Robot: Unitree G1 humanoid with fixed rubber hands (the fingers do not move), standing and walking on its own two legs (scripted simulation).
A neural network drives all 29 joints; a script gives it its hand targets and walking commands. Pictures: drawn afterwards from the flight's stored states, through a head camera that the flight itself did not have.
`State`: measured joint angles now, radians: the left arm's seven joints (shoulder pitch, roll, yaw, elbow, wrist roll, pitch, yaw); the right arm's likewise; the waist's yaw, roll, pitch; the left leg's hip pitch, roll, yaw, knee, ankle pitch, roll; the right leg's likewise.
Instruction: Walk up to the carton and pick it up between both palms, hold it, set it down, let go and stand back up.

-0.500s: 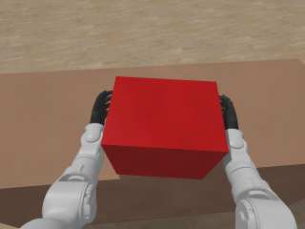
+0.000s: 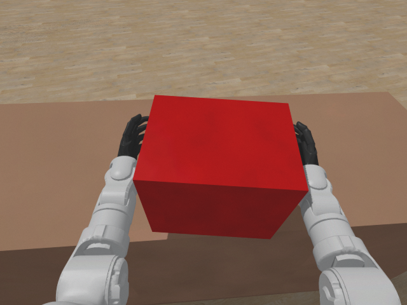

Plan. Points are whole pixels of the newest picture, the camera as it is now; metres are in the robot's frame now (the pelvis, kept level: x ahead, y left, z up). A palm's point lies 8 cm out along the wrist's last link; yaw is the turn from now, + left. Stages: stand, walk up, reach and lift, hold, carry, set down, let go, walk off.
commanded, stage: reach and lift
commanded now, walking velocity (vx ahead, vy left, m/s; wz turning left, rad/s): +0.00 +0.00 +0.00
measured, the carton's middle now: (216, 171) +0.37 +0.00 +0.06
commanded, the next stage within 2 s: hold in 1.78 s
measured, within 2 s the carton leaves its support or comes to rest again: neither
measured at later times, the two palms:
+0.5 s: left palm (127, 144) +0.36 +0.17 +0.15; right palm (321, 152) +0.35 -0.19 +0.14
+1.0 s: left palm (125, 134) +0.36 +0.17 +0.18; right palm (332, 140) +0.35 -0.19 +0.18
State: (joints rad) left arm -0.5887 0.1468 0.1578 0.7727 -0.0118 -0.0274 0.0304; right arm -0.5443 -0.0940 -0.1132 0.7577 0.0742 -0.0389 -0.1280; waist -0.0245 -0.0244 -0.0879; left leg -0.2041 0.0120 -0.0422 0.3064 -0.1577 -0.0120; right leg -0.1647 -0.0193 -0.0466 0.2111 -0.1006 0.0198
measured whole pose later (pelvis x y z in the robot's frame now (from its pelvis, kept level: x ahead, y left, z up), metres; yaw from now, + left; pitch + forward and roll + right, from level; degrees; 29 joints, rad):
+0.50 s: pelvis +0.00 +0.00 +0.00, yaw +0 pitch -2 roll -1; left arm -0.49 0.08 0.24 0.29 0.10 0.38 0.00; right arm -0.54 -0.13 -0.06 0.52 0.16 0.23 -0.12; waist -0.07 -0.04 -0.04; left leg -0.10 0.01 -0.05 0.30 -0.16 -0.02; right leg -0.06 -0.02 -0.04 0.22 -0.12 0.02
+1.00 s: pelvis -0.02 +0.00 +0.00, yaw +0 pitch -2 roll -1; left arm -0.58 0.08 0.28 0.28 0.13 0.55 0.00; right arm -0.67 -0.15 -0.10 0.58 0.19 0.37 -0.09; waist -0.07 -0.03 -0.08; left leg -0.12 0.01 -0.04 0.31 -0.15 -0.01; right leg -0.11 -0.02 -0.02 0.25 -0.11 0.02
